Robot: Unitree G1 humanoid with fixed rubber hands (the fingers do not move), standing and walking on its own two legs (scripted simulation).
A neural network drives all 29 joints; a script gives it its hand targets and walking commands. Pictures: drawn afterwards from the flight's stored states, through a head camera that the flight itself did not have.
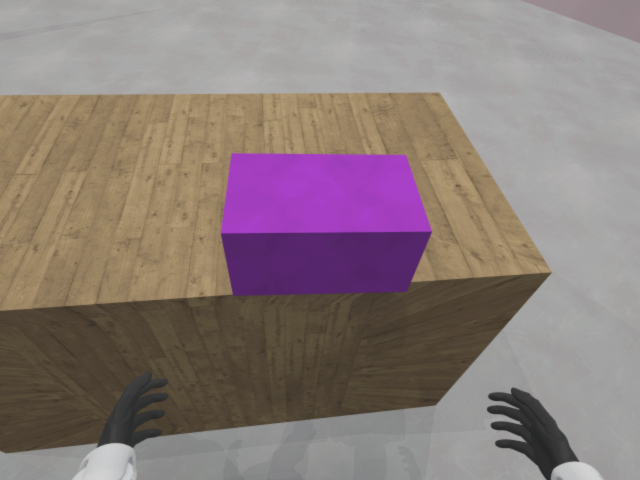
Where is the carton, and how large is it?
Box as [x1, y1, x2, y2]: [221, 153, 431, 295]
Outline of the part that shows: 231,154 221,236 233,295 406,291 431,230 405,155 256,153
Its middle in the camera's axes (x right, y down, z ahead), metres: +0.00 -0.02 +0.62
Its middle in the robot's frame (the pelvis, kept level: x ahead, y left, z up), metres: +0.48 +0.00 +0.02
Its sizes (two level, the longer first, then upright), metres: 0.281 0.168 0.149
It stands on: a pedestal, 0.72 m high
